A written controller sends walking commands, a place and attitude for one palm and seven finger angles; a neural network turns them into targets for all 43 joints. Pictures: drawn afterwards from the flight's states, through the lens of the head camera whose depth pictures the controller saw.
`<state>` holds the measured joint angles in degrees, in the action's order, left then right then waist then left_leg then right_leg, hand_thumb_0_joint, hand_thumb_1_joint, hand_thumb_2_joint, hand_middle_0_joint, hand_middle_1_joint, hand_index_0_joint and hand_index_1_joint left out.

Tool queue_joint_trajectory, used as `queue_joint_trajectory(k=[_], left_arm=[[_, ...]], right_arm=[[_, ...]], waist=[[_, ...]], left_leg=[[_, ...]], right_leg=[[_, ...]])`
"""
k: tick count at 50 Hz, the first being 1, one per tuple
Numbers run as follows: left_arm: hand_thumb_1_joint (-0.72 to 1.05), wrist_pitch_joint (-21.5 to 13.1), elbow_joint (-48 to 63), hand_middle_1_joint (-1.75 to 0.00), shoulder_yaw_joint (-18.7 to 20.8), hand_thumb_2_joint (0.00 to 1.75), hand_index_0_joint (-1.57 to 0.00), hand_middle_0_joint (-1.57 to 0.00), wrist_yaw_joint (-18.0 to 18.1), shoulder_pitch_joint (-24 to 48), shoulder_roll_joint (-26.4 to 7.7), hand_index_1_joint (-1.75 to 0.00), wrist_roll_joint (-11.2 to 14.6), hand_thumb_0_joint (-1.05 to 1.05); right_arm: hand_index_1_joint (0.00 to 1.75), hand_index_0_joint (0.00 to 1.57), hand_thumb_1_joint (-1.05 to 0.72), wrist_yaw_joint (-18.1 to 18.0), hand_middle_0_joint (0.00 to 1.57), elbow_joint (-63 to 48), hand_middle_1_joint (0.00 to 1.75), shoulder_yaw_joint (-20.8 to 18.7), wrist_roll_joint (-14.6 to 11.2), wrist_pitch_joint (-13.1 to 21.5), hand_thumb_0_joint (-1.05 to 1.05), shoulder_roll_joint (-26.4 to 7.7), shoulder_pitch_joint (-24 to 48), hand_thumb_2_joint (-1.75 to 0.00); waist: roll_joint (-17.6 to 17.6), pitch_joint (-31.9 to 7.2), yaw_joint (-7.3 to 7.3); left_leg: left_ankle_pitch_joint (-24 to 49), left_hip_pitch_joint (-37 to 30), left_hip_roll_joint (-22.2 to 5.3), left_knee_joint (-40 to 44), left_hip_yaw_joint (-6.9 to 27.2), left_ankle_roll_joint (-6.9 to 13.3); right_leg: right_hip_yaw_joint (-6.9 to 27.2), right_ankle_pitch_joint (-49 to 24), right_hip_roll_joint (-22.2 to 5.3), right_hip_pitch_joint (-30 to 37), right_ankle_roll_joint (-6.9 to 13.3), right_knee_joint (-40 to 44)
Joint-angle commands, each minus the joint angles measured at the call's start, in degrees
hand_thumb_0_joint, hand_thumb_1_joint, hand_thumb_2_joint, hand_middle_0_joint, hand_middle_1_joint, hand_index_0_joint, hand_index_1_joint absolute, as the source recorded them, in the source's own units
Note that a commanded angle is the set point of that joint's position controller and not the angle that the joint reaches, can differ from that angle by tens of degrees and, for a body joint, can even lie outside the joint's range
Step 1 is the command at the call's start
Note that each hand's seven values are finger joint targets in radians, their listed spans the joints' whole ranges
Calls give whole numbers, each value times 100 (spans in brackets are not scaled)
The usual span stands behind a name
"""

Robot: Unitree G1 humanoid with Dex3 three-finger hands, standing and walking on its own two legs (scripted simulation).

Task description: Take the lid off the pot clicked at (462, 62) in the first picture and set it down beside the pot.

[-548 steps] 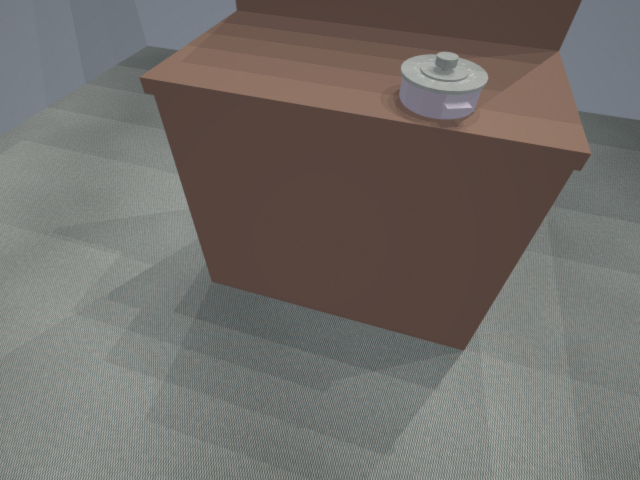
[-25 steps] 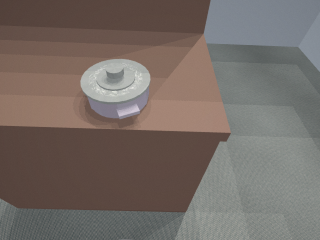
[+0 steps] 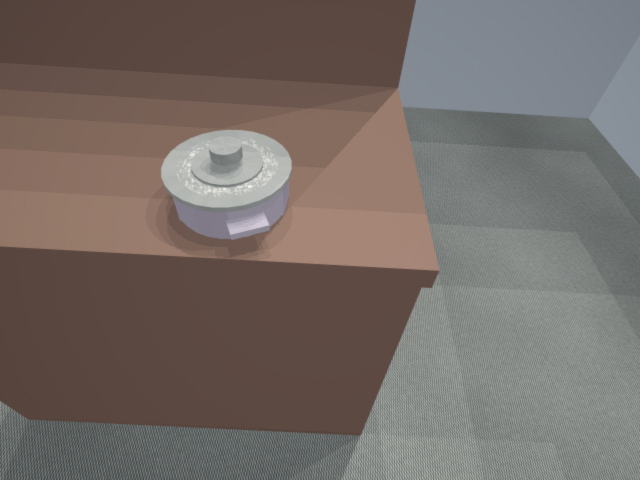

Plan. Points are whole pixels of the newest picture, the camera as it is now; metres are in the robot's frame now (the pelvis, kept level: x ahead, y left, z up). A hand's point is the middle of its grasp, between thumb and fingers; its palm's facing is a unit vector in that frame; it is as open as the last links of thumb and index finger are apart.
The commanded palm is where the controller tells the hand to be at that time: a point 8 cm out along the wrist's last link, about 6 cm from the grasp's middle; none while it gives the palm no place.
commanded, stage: come to a stop and stand still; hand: left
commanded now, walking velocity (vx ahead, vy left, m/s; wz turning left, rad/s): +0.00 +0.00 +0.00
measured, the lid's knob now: (225, 150) +0.49 +0.17 +0.16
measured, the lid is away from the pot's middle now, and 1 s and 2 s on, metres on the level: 0.00 0.00 0.00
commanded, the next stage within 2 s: look again from close up in 0.74 s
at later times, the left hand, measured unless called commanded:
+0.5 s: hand out of the picture +0.04 +0.24 -0.18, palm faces +0.01 -0.97 -0.24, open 7.3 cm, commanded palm none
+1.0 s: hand out of the picture +0.04 +0.23 -0.18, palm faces -0.01 -0.98 -0.18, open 7.3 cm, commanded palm none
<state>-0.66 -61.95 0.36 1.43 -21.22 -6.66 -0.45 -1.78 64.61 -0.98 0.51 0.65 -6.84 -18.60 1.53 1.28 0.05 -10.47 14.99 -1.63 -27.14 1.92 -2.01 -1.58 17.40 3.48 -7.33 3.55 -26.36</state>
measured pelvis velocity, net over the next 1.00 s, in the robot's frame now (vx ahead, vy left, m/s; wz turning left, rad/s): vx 0.02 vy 0.06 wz -0.02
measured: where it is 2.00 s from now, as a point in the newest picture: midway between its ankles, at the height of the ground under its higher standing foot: outside the picture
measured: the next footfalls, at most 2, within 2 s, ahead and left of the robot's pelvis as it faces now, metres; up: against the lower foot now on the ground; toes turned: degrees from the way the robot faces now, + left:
left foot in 0.24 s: +0.05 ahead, +0.13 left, +0.00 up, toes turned +0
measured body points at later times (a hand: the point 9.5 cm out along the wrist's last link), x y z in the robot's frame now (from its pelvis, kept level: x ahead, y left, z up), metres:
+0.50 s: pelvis +0.01 +0.05 -0.01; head +0.01 +0.06 +0.44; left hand +0.04 +0.29 -0.16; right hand +0.03 -0.18 -0.16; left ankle +0.01 +0.13 -0.74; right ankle -0.03 -0.08 -0.74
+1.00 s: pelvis +0.02 +0.06 +0.00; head +0.05 +0.07 +0.45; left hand +0.04 +0.28 -0.17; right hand +0.06 -0.18 -0.15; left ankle +0.01 +0.13 -0.74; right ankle -0.03 -0.08 -0.74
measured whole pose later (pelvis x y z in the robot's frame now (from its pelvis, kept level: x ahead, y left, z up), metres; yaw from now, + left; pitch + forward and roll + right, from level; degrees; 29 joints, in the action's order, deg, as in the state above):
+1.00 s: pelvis +0.02 +0.06 +0.00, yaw -1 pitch +1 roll +0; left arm 0.6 -59.6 -0.5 2.3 -15.0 -10.6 -0.8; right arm -1.5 61.1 0.3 0.6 1.2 -9.1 -11.9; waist 2.3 2.7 -0.3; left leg -16.7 13.0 3.2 -29.0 -3.4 4.3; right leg 1.2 19.8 -1.2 -8.9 -1.4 -28.2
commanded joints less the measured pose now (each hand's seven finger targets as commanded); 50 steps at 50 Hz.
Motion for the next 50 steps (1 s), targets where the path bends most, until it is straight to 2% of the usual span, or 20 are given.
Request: queue_joint_trajectory(k=[1, 2, 4, 5, 6, 7, 8, 9, 11, 13, 14, 15, 17, 20, 23, 27, 31, 36, 45, 50], left_arm=[[90, -130, 153, -30, 154, 90, -20, -20, 51, -299, -618, -30, 24, 0], [90, -125, 134, -30, 144, 90, -20, -20, 54, -315, -595, -30, 14, 0], [90, -115, 98, -30, 138, 90, -20, -20, 52, -292, -558, -30, 13, 0], [90, -291, -150, -30, 142, 90, -20, -20, 295, -835, -673, -30, -108, 0], [90, -317, 156, -30, 120, 90, -20, -20, 261, -468, -925, -30, -98, 0], [90, -266, 283, -30, 126, 90, -20, -20, 188, -224, -996, -30, -78, 0], [90, -270, 354, -30, 134, 90, -20, -20, 195, -35, -921, -30, -88, 0], [90, -276, 438, -30, 133, 90, -20, -20, 201, 52, -876, -30, -88, 0], [90, -251, 477, -30, 118, 90, -20, -20, 211, 150, -802, -30, -67, 0], [90, -186, 528, -30, 108, 90, -20, -20, 204, 74, -640, -30, -60, 0], [90, -172, 482, -30, 90, 90, -20, -20, 206, -43, -573, -30, -44, 0], [90, -137, 439, -30, 74, 90, -20, -20, 199, -59, -610, -30, -43, 0], [90, -68, 432, -30, 80, 90, -20, -20, 185, -130, -660, -30, -47, 0], [90, -27, 462, -30, 60, 90, -20, -20, 176, -13, -705, -30, -56, 0], [90, 11, 549, -30, 70, 90, -20, -20, 149, 136, -803, -30, -53, 0], [90, 22, 605, -30, 77, 90, -20, -20, 134, 216, -913, -30, -42, 0], [90, 7, 567, -30, 62, 90, -20, -20, 149, 218, -977, -30, -26, 0], [90, 4, 533, -30, 62, 90, -20, -20, 154, 263, -1055, -30, -15, 0], [90, 30, 467, -30, 62, 90, -20, -20, 141, 290, -1046, -30, -22, 0], [90, 10, 420, -30, 60, 90, -20, -20, 140, 260, -1025, -30, -21, 0]], right_arm=[[30, 20, -90, -74, 20, -102, 30, -45, -37, 112, 0, -384, -215, -90], [30, 20, -90, -82, 20, -87, 30, -46, -50, 108, 0, -384, -202, -90], [30, 20, -90, -83, 20, -89, 30, -54, -40, 102, 0, -400, -204, -90], [30, 20, -90, -18, 20, -534, 30, 2, -31, 133, 0, -541, 670, -90], [30, 20, -90, 26, 20, -732, 30, -8, -7, 38, 0, -280, 227, -90], [30, 20, -90, 43, 20, -711, 30, -50, 34, -36, 0, -269, 172, -90], [30, 20, -90, 59, 20, -766, 30, -59, 30, -51, 0, -318, 181, -90], [30, 20, -90, 78, 20, -773, 30, -53, 28, -15, 0, -367, 92, -90], [30, 20, -90, 73, 20, -731, 30, -40, 8, 60, 0, -408, -142, -90], [30, 20, -90, 51, 20, -757, 30, -47, 28, 142, 0, -580, -224, -90], [30, 20, -90, 21, 20, -733, 30, -36, 40, 148, 0, -671, -179, -90], [30, 20, -90, 4, 20, -713, 30, -21, 30, 161, 0, -692, -127, -90], [30, 20, -90, -11, 20, -777, 30, -12, 21, 150, 0, -777, 43, -90], [30, 20, -90, -3, 20, -813, 30, -15, 12, 120, 0, -850, 157, -90], [30, 20, -90, 7, 20, -815, 30, -22, 28, 116, 0, -922, 192, -90], [30, 20, -90, -2, 20, -797, 30, -18, 24, 154, 0, -985, 196, -90], [30, 20, -90, -21, 20, -744, 30, -17, 1, 169, 0, -1016, 225, -90], [30, 20, -90, -22, 20, -682, 30, -19, -11, 158, 0, -993, 296, -90], [30, 20, -90, -28, 20, -580, 30, -23, -13, 139, 0, -977, 424, -90], [30, 20, -90, -33, 20, -550, 30, -32, -23, 139, 0, -956, 468, -90]], waist=[[-447, 397, -21], [-294, 486, -32], [-300, 425, -8], [-130, 471, -345], [-56, 154, 128], [-263, 105, 52], [-30, 184, 153], [118, 158, 206], [175, 50, 256], [-372, 81, 132], [-404, 63, 39], [-722, 16, 7], [-787, 96, -88], [-197, 467, -90], [-269, 463, -64], [-423, 87, -75], [-280, -137, -64], [-126, -196, -40], [-328, -50, -34], [-170, -86, -42]], left_leg=[[586, -315, -258, 305, 209, 253], [473, -289, -272, 348, 196, 258], [419, -334, -255, 352, 226, 254], [60, 209, -107, -1081, -48, 122], [-926, 482, -25, -1354, 31, 222], [-1000, 346, -57, -1262, -115, 214], [-998, 354, -66, -1352, -175, 171], [-848, 300, -19, -1281, -214, 164], [-463, -142, -66, -493, -180, 226], [217, -148, -346, -123, 260, 379], [587, -71, -498, -100, 362, 473], [908, -20, -520, 30, 543, 541], [754, -13, -600, 265, 652, 624], [-77, 355, -512, 450, 646, 599], [-492, 277, -488, 665, 671, 581], [225, -148, -545, 702, 702, 615], [1218, -474, -516, 429, 531, 606], [1386, -580, -398, 243, 353, 543], [1209, -619, -400, 330, 353, 544], [1310, -681, -376, 236, 281, 530]], right_leg=[[804, -824, -810, -590, -6, 826], [785, -692, -790, -609, -27, 891], [773, -578, -800, -626, -18, 899], [1533, -3686, -1323, -523, -495, 1021], [1438, -3204, -1661, -363, -296, 882], [1535, -1995, -1700, -495, 128, 902], [1447, -748, -1598, -842, 370, 1071], [1299, -649, -1448, -891, 419, 986], [990, -770, -1215, -938, 308, 572], [667, -481, -774, -937, 86, 99], [590, -595, -664, -821, 42, 40], [465, -524, -622, -625, -7, -74], [357, -177, -532, -611, -67, -118], [424, -101, -576, -650, -96, 28], [400, -36, -594, -733, -120, -31], [333, -270, -616, -639, -170, -116], [416, -646, -705, -519, -207, -53], [521, -1100, -823, -421, -207, 1], [497, -961, -812, -481, -222, 58], [552, -1233, -879, -440, -220, 122]])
